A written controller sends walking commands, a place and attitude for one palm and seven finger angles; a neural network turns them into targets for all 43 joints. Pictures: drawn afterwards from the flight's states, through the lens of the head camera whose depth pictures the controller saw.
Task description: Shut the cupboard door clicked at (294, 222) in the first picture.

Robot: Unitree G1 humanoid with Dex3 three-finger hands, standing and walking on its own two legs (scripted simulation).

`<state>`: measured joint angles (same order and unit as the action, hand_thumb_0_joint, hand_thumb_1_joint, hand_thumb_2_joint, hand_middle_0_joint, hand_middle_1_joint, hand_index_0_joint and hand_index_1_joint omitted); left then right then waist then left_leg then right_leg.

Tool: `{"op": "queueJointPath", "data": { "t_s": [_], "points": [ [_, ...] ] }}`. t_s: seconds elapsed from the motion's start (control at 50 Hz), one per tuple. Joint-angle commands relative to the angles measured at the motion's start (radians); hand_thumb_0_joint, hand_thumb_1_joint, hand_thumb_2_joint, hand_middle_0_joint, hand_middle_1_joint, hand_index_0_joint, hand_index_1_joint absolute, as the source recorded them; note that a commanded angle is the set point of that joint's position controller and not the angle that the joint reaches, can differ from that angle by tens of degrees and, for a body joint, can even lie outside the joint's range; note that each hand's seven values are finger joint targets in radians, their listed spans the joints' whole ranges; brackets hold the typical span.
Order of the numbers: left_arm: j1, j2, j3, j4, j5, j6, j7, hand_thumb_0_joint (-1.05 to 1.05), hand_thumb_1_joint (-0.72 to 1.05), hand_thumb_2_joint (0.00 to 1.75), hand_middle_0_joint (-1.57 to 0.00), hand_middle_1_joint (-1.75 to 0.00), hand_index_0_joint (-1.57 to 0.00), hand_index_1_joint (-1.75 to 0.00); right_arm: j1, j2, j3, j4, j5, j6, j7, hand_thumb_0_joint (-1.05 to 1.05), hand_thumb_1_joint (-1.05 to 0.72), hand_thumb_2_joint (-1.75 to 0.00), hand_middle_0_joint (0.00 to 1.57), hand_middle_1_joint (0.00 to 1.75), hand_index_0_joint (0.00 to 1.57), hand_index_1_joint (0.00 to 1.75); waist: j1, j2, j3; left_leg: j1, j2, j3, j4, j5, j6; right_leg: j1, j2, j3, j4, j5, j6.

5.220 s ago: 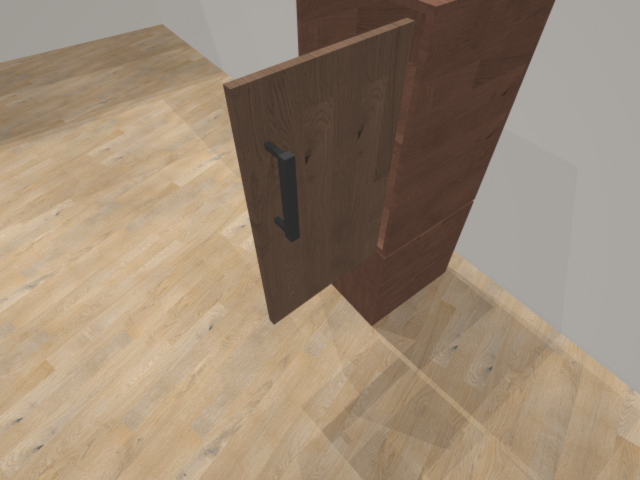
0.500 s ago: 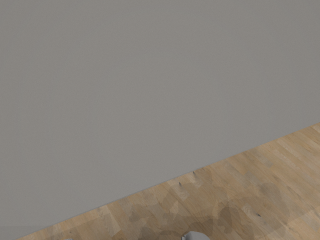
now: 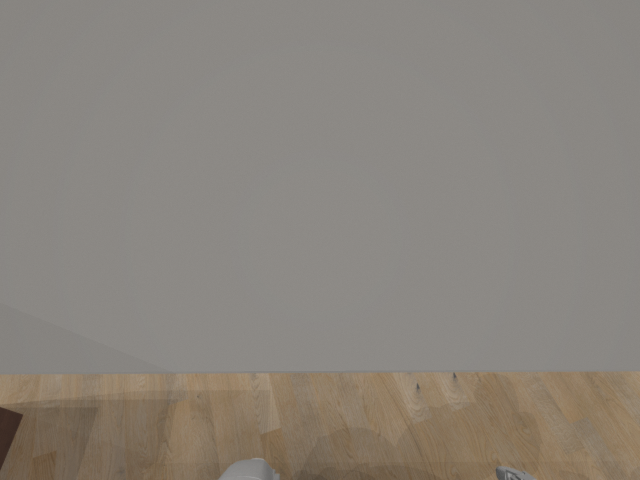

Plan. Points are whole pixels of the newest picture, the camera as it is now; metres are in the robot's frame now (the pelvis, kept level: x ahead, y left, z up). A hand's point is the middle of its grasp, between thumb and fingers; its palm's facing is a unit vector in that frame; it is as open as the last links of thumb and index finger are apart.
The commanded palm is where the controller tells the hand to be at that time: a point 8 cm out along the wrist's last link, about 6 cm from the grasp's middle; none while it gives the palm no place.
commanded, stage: turn to face it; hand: left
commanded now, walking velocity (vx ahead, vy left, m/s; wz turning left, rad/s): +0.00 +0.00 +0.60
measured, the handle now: out of the picture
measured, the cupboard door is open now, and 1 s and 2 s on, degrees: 93 93 93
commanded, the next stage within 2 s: none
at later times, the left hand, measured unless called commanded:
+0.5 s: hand out of the picture +0.08 +0.21 -0.15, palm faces +0.27 -0.92 -0.30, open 7.4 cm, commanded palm none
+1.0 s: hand out of the picture -0.04 +0.23 -0.18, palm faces +0.59 -0.77 -0.26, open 7.4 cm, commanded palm none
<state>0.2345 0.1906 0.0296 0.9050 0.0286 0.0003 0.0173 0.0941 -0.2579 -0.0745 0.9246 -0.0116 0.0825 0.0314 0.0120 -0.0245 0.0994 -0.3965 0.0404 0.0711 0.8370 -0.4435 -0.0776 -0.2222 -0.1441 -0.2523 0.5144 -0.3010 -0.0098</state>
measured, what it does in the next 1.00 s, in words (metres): steps on the spot, turning left: left foot, then right foot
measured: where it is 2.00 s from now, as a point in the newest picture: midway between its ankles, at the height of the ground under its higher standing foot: outside the picture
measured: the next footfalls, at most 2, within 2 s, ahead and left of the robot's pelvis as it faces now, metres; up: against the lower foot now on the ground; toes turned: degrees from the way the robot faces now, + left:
left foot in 0.10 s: +0.03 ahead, +0.14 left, +0.00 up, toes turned +10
right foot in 0.44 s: +0.09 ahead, -0.12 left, +0.00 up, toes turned +13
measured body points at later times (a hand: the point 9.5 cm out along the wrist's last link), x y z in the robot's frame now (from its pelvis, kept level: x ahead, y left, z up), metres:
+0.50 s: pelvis +0.02 -0.02 -0.01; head +0.08 -0.03 +0.43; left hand +0.06 +0.26 -0.13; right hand +0.15 -0.25 -0.17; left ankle -0.03 +0.12 -0.71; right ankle +0.05 -0.13 -0.74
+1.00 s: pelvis +0.03 +0.00 -0.01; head +0.06 +0.05 +0.44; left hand -0.07 +0.27 -0.16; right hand +0.26 -0.15 -0.13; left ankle -0.02 +0.10 -0.74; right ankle +0.09 -0.14 -0.67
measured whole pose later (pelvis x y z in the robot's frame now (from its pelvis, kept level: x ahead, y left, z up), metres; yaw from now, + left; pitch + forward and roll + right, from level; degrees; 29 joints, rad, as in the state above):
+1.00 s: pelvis +0.03 +0.00 -0.01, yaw +36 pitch +2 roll +0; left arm 0.18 0.28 0.07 0.92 0.02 0.07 0.01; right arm 0.14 -0.22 -0.04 0.90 -0.02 0.03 0.00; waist 0.00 -0.05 0.09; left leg -0.31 0.00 0.01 0.55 -0.27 0.02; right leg -0.48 -0.10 -0.03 1.10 -0.45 0.08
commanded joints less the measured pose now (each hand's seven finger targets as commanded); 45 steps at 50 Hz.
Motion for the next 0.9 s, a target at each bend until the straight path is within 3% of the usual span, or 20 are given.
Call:
{"op": "queueJointPath", "data": {
  "t_s": [0.0,0.04,0.06,0.08,0.1,0.18,0.32,0.38,0.4,0.42,0.44,0.46,0.54,0.68,0.76,0.78,0.8,0.82,0.84,0.88],
  "points": [
    [0.046,0.239,0.077,-0.047,0.001,-0.01,0.008,0.0,0.9,0.9,-0.2,-0.3,-0.2,-0.3,-0.009,-0.045,-0.001,-0.094,0.005,-0.042,-0.001,0.0,-0.9,-0.9,0.2,0.3,0.2,0.3,0.013,-0.168,-0.154,0.066,-0.021,0.056,-0.218,0.072,0.023,0.15,-0.24,0.141,-0.025,0.561,-0.081],
    [0.016,0.218,0.077,-0.06,-0.012,-0.002,0.0,0.0,0.9,0.9,-0.2,-0.3,-0.2,-0.3,0.092,-0.105,-0.017,-0.068,-0.002,-0.052,-0.003,0.0,-0.9,-0.9,0.2,0.3,0.2,0.3,-0.056,-0.042,-0.19,0.305,0.018,-0.001,-0.409,0.309,0.055,-0.02,-0.193,0.066,0.148,0.37,0.004],
    [0.0,0.155,0.065,-0.092,-0.017,0.004,-0.006,0.0,0.9,0.9,-0.2,-0.3,-0.2,-0.3,0.153,-0.22,-0.046,-0.062,-0.011,-0.06,-0.009,0.0,-0.9,-0.9,0.2,0.3,0.2,0.3,-0.091,0.25,-0.23,0.457,0.268,-0.342,-0.467,0.555,0.159,-0.272,-0.052,0.035,0.38,-0.096,0.081],
    [-0.081,0.126,0.047,-0.133,-0.013,0.014,-0.003,0.0,0.9,0.9,-0.2,-0.3,-0.2,-0.3,0.219,-0.284,-0.06,-0.047,-0.01,-0.053,-0.023,0.0,-0.9,-0.9,0.2,0.3,0.2,0.3,-0.13,0.314,-0.217,0.437,0.41,-0.506,-0.477,0.833,0.297,-0.4,0.02,0.139,0.546,-0.391,0.099],
    [-0.106,0.153,0.053,-0.147,-0.009,0.022,-0.001,0.0,0.9,0.9,-0.2,-0.3,-0.2,-0.3,0.218,-0.276,-0.054,-0.043,-0.014,-0.052,-0.028,0.0,-0.9,-0.9,0.2,0.3,0.2,0.3,-0.117,0.193,-0.199,0.376,0.414,-0.438,-0.47,0.714,0.331,-0.394,0.005,0.221,0.627,-0.333,0.082],
    [-0.056,0.144,0.062,-0.077,-0.006,0.033,-0.013,0.0,0.9,0.9,-0.2,-0.3,-0.2,-0.3,0.043,-0.173,-0.025,-0.085,-0.011,-0.067,-0.046,0.0,-0.9,-0.9,0.2,0.3,0.2,0.3,-0.026,0.213,-0.126,0.242,0.202,-0.27,-0.489,0.59,0.217,-0.36,0.032,0.253,0.627,-0.103,0.093],
    [-0.085,0.117,0.048,-0.099,-0.017,0.024,-0.007,0.0,0.9,0.9,-0.2,-0.3,-0.2,-0.3,0.085,-0.184,-0.037,-0.071,-0.016,-0.062,-0.043,0.0,-0.9,-0.9,0.2,0.3,0.2,0.3,-0.037,0.195,-0.164,0.251,0.167,-0.316,-0.434,0.658,0.224,-0.197,0.107,0.217,0.287,-0.128,0.09],
    [0.012,0.13,0.055,-0.08,-0.021,0.009,-0.004,0.0,0.9,0.9,-0.2,-0.3,-0.2,-0.3,0.027,-0.175,-0.042,-0.088,-0.008,-0.054,-0.04,0.0,-0.9,-0.9,0.2,0.3,0.2,0.3,0.016,0.199,-0.171,0.112,0.126,-0.331,-0.357,0.563,0.182,0.038,0.128,0.202,0.007,0.039,0.079],
    [0.062,0.173,0.066,-0.07,-0.015,-0.004,0.001,0.0,0.9,0.9,-0.2,-0.3,-0.2,-0.3,0.026,-0.141,-0.039,-0.097,0.001,-0.056,-0.036,0.0,-0.9,-0.9,0.2,0.3,0.2,0.3,0.043,0.077,-0.191,0.002,0.061,-0.298,-0.282,0.39,0.13,0.19,0.06,0.259,-0.139,0.14,0.069],
    [0.088,0.278,0.089,-0.065,0.003,-0.015,0.013,0.0,0.9,0.9,-0.2,-0.3,-0.2,-0.3,0.048,-0.066,-0.029,-0.113,0.01,-0.058,-0.029,0.0,-0.9,-0.9,0.2,0.3,0.2,0.3,0.054,-0.25,-0.207,-0.19,-0.088,-0.124,-0.04,0.016,0.046,0.319,-0.225,0.542,-0.222,0.236,-0.024],
    [0.088,0.306,0.082,-0.072,-0.001,-0.011,0.014,0.0,0.9,0.9,-0.2,-0.3,-0.2,-0.3,0.028,-0.095,-0.034,-0.121,0.001,-0.053,-0.025,0.0,-0.9,-0.9,0.2,0.3,0.2,0.3,0.063,-0.306,-0.186,-0.192,-0.089,-0.109,0.215,-0.215,0.034,0.191,-0.366,0.632,-0.225,0.342,-0.128],
    [0.039,0.273,0.075,-0.087,-0.003,-0.008,0.019,0.0,0.9,0.9,-0.2,-0.3,-0.2,-0.3,0.04,-0.098,-0.036,-0.122,0.0,-0.047,-0.02,0.0,-0.9,-0.9,0.2,0.3,0.2,0.3,0.036,-0.196,-0.146,-0.182,-0.047,-0.145,0.321,-0.158,0.041,0.111,-0.353,0.546,-0.217,0.3,-0.163],
    [-0.061,0.176,0.048,-0.108,-0.009,-0.012,0.017,0.0,0.9,0.9,-0.2,-0.3,-0.2,-0.3,0.051,-0.062,-0.025,-0.066,-0.003,-0.024,-0.003,0.0,-0.9,-0.9,0.2,0.3,0.2,0.3,-0.024,-0.211,-0.095,-0.183,-0.005,-0.08,0.378,0.021,0.002,0.086,-0.177,0.264,-0.171,0.452,-0.096],
    [0.035,0.222,0.07,-0.074,0.002,-0.012,0.014,0.0,0.9,0.9,-0.2,-0.3,-0.2,-0.3,-0.027,-0.028,-0.005,-0.086,0.003,-0.034,0.007,0.0,-0.9,-0.9,0.2,0.3,0.2,0.3,0.03,-0.172,-0.114,-0.08,-0.014,0.027,-0.015,-0.003,0.003,0.188,-0.213,0.176,-0.102,0.563,-0.102],
    [0.022,0.23,0.08,-0.068,-0.004,-0.007,0.005,0.0,0.9,0.9,-0.2,-0.3,-0.2,-0.3,0.042,-0.054,-0.007,-0.08,0.0,-0.05,0.002,0.0,-0.9,-0.9,0.2,0.3,0.2,0.3,-0.008,-0.153,-0.154,0.117,-0.036,0.052,-0.291,0.151,0.032,0.123,-0.206,0.111,0.047,0.536,-0.044],
    [0.005,0.218,0.079,-0.074,-0.013,-0.003,0.003,0.0,0.9,0.9,-0.2,-0.3,-0.2,-0.3,0.128,-0.097,-0.018,-0.056,-0.003,-0.059,0.0,0.0,-0.9,-0.9,0.2,0.3,0.2,0.3,-0.063,-0.051,-0.206,0.276,-0.008,0.004,-0.41,0.316,0.052,0.032,-0.187,0.076,0.191,0.443,-0.001],
    [-0.005,0.147,0.068,-0.111,-0.022,0.003,-0.005,0.0,0.9,0.9,-0.2,-0.3,-0.2,-0.3,0.205,-0.225,-0.049,-0.046,-0.014,-0.07,-0.008,0.0,-0.9,-0.9,0.2,0.3,0.2,0.3,-0.102,0.264,-0.25,0.447,0.262,-0.369,-0.453,0.646,0.174,-0.249,-0.037,0.044,0.434,-0.083,0.082],
    [-0.075,0.116,0.048,-0.149,-0.016,0.013,-0.002,0.0,0.9,0.9,-0.2,-0.3,-0.2,-0.3,0.265,-0.281,-0.062,-0.032,-0.007,-0.063,-0.024,0.0,-0.9,-0.9,0.2,0.3,0.2,0.3,-0.129,0.325,-0.262,0.459,0.396,-0.519,-0.453,0.951,0.301,-0.378,0.028,0.158,0.587,-0.401,0.096],
    [-0.099,0.141,0.051,-0.159,-0.011,0.021,0.001,0.0,0.9,0.9,-0.2,-0.3,-0.2,-0.3,0.262,-0.274,-0.055,-0.028,-0.011,-0.06,-0.029,0.0,-0.9,-0.9,0.2,0.3,0.2,0.3,-0.121,0.211,-0.253,0.424,0.401,-0.451,-0.438,0.836,0.333,-0.383,0.008,0.23,0.659,-0.356,0.078],
    [-0.116,0.129,0.059,-0.124,-0.008,0.026,0.0,0.0,0.9,0.9,-0.2,-0.3,-0.2,-0.3,0.152,-0.207,-0.04,-0.058,-0.014,-0.067,-0.046,0.0,-0.9,-0.9,0.2,0.3,0.2,0.3,-0.077,0.244,-0.177,0.302,0.28,-0.387,-0.469,0.662,0.277,-0.395,0.011,0.258,0.673,-0.22,0.087]
  ]
}}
